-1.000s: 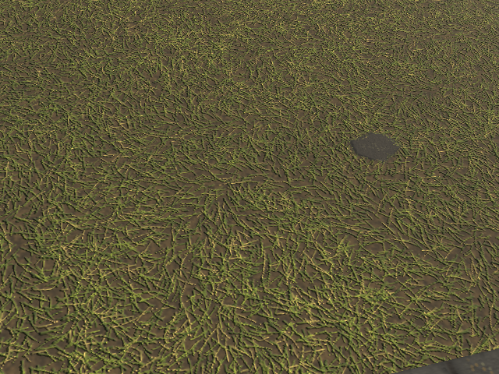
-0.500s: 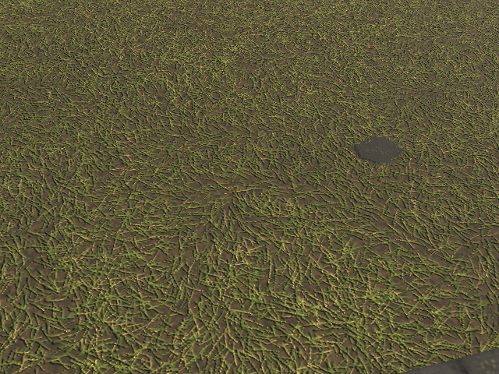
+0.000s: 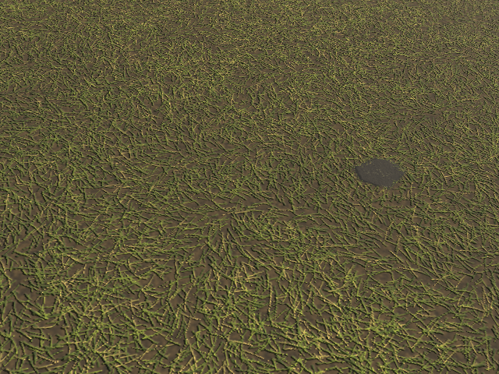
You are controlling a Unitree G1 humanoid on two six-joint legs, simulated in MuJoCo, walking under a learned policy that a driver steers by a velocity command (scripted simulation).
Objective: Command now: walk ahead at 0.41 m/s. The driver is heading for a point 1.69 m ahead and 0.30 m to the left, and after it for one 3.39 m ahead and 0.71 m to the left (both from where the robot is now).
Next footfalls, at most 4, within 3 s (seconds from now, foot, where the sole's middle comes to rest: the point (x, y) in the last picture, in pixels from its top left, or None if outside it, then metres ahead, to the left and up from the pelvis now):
0.34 right None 0.34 -0.07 -0.78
0.88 left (215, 331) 0.66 0.09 -0.78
1.44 right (272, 244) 0.96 -0.09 -0.78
1.94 left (223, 200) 1.15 0.08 -0.78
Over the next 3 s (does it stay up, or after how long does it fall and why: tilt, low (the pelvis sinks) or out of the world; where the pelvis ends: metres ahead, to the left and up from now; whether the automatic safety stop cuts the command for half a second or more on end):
stays up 1.19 0.09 -0.01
